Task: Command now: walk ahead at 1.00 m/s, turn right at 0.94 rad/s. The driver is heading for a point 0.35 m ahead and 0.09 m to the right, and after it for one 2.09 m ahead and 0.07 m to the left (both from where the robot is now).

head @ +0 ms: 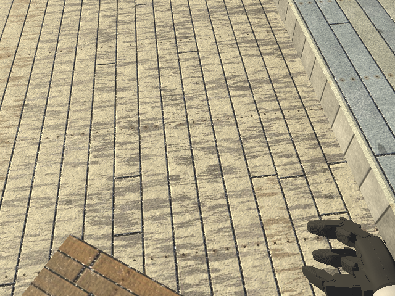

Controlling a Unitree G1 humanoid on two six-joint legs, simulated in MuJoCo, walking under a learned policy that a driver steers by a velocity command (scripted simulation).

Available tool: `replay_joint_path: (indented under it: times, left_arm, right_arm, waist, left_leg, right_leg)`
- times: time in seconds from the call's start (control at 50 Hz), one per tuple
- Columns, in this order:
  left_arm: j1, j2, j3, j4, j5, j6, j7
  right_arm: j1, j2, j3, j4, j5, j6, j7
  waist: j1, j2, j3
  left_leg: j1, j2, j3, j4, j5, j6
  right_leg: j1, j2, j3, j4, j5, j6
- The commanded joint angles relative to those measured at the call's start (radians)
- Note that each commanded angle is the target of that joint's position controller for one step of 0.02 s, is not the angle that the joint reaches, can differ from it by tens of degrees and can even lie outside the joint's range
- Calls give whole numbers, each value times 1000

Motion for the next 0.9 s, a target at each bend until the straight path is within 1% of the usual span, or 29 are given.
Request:
replay_joint_path:
  times: [0.02, 0.04, 0.06, 0.08, 0.1, 0.12, 0.16, 0.22, 0.26, 0.3, 0.32, 0.34, 0.38, 0.4, 0.42, 0.44, 0.46, 0.48, 0.5, 0.52, 0.58, 0.62, 0.68, 0.78, 0.82, 0.84, 0.86, 0.88, 0.9]
  left_arm:
    - [-111, 221, 51, -79, 5, -17, -1]
    - [-158, 128, 24, -117, 5, -31, -1]
    - [-55, -25, -18, -175, -45, -29, 0]
    - [-78, 42, -28, -174, -26, -10, 9]
    - [-170, 95, -17, -165, 3, 6, 6]
    - [-216, 98, -15, -170, 19, 15, -7]
    - [-270, 55, -24, -205, 39, 38, -37]
    - [-365, 20, -45, -277, 41, 62, -55]
    - [-371, -6, -64, -310, 50, 49, -53]
    - [-377, -19, -83, -297, 42, 32, -66]
    - [-403, -9, -76, -298, -34, 2, -52]
    - [-424, 15, -78, -311, -29, -15, -53]
    - [-379, 81, -54, -294, 7, -28, -43]
    - [-277, 109, -38, -259, 23, -28, -33]
    - [-200, 163, -21, -237, 47, -22, -16]
    - [-131, 230, -20, -233, 82, -13, 6]
    - [-120, 190, -35, -274, 91, -1, 5]
    - [-178, 171, -26, -293, 55, 20, 5]
    - [-240, 133, -31, -281, 20, 23, 5]
    - [-278, 88, -41, -261, 3, 21, 9]
    - [-398, 54, -38, -252, 24, 22, 11]
    - [-443, 71, -25, -243, 28, 17, 22]
    - [-467, 91, -10, -225, 24, 22, 48]
    - [-467, 111, 9, -191, -18, 45, 50]
    - [-430, 111, 14, -165, -37, 50, 46]
    - [-379, 86, 12, -141, -34, 56, 40]
    - [-344, 68, 8, -159, 1, 62, 38]
    - [-381, 50, -1, -214, 26, 65, 42]
    - [-427, 88, 5, -220, 11, 63, 44]
  right_arm:
    - [338, -218, -94, 25, 4, -26, -33]
    - [592, -298, -129, 63, -20, -28, -56]
    - [551, -370, -144, 59, -67, -22, -51]
    - [440, -315, -153, 50, -47, -10, -42]
    - [368, -202, -131, 38, -33, -4, -37]
    - [361, -155, -119, 60, -29, -1, -31]
    - [423, -122, -109, 126, -26, -11, -31]
    - [432, -75, -95, 176, 10, -42, -10]
    - [425, -115, -100, 197, 6, -62, -2]
    - [367, -140, -102, 199, 12, -65, 7]
    - [341, -261, -140, 180, 76, -62, -15]
    - [361, -294, -146, 193, 93, -59, -25]
    - [418, -302, -149, 223, 87, -49, -30]
    - [413, -292, -144, 228, 85, -38, -29]
    - [438, -256, -132, 219, 72, -38, -28]
    - [502, -136, -95, 191, 22, -37, -17]
    - [669, -138, -88, 220, 57, -32, -11]
    - [601, -242, -119, 202, 73, -20, -10]
    - [508, -233, -125, 173, 78, -5, -19]
    - [477, -199, -123, 176, 68, 17, -34]
    - [536, -131, -130, 169, 65, 89, -50]
    - [484, -107, -131, 126, 54, 107, -57]
    - [424, -97, -132, 99, 44, 109, -37]
    - [324, -149, -162, 41, 50, 136, 7]
    - [335, -154, -174, 36, 39, 131, 8]
    - [379, -188, -193, 46, 29, 128, -3]
    - [415, -334, -231, 30, 25, 119, -22]
    - [397, -384, -226, -9, -1, 95, -14]
    - [403, -355, -224, -17, 2, 72, 5]
  waist:
    - [-277, -55, -222]
    - [-380, 37, -373]
    - [-260, 353, -466]
    - [-229, 329, -381]
    - [-242, 170, -230]
    - [-236, 61, -142]
    - [-211, 78, -60]
    - [-167, 65, 36]
    - [-131, 107, 32]
    - [-111, 97, 41]
    - [-117, 85, 24]
    - [-102, 71, 7]
    - [-70, 79, -47]
    - [-11, 92, -95]
    - [16, 87, -162]
    - [-18, -191, -327]
    - [-50, -262, -618]
    - [-44, -149, -586]
    - [-75, -92, -420]
    - [-109, -22, -304]
    - [-220, -101, -153]
    - [-232, -110, -118]
    - [-223, -103, -147]
    - [-205, -133, -123]
    - [-211, -80, -102]
    - [-219, 5, -93]
    - [-204, 313, -42]
    - [-170, 371, -127]
    - [-221, 223, -205]
  left_leg:
    - [645, -51, 45, -13, -120, 41]
    - [906, 148, -136, 3, -457, 70]
    - [1093, 430, -693, -200, -750, 151]
    - [997, 414, -817, -266, -905, 186]
    - [860, 349, -604, -254, -812, 166]
    - [745, 301, -424, -248, -584, 152]
    - [627, 238, -207, -268, -330, 121]
    - [520, 207, -16, -287, 176, 103]
    - [470, 180, 77, -301, 475, 125]
    - [330, 98, 191, -343, 465, 106]
    - [371, 108, 148, -320, 495, 145]
    - [411, 143, 114, -300, 561, 157]
    - [519, 146, 77, -181, 673, 136]
    - [518, 118, 85, -30, 683, 107]
    - [399, 61, 86, 167, 533, 67]
    - [130, -82, 113, 634, -444, 4]
    - [23, -121, -114, 905, -722, -11]
    - [-9, -65, -121, 935, -674, -26]
    - [-93, -20, -53, 859, -597, -41]
    - [-107, 12, -13, 818, -545, -61]
    - [50, 49, 32, 768, -484, -90]
    - [67, 67, 50, 660, -407, -85]
    - [148, 72, 72, 465, -184, -43]
    - [205, 32, 137, 235, -171, 29]
    - [284, -16, 181, 112, -141, 77]
    - [356, -33, 142, 28, -37, 116]
    - [467, 159, -191, -84, 448, 217]
    - [569, 279, -523, -123, 414, 408]
    - [595, 280, -514, -168, 270, 412]
  right_leg:
    - [-246, -111, 99, 397, 844, -13]
    - [-408, -67, 23, 723, 567, -10]
    - [-733, 28, -92, 991, -106, 23]
    - [-870, -70, -141, 1084, 1, 7]
    - [-893, -124, -175, 1061, 98, 13]
    - [-870, -157, -189, 1013, 143, 23]
    - [-855, -205, -191, 981, 151, 36]
    - [-871, -226, -197, 850, 186, 58]
    - [-790, -179, -219, 689, 239, 71]
    - [-532, -125, -294, 369, 399, 71]
    - [-488, -115, -300, 353, 403, 84]
    - [-455, -113, -291, 293, 422, 76]
    - [-354, -86, -280, 189, 492, 41]
    - [-222, -94, -273, 105, 612, 12]
    - [-14, -173, -222, 130, 871, -14]
    - [296, -487, 23, 281, 1562, -124]
    - [466, -675, 238, 310, 1706, -271]
    - [348, -619, 150, 248, 1472, -269]
    - [215, -552, 64, 183, 1233, -224]
    - [80, -499, 6, 132, 1076, -182]
    - [-304, -470, -145, -28, 830, -152]
    - [-387, -474, -226, -79, 756, -139]
    - [-384, -454, -344, -76, 633, -101]
    - [-265, -483, -400, 4, 441, -19]
    - [-277, -472, -445, 115, 401, 41]
    - [-312, -417, -482, 263, 325, 93]
    - [-546, -279, -554, 610, -18, 188]
    - [-787, -132, -353, 873, -283, 230]
    - [-825, -131, -219, 951, -233, 206]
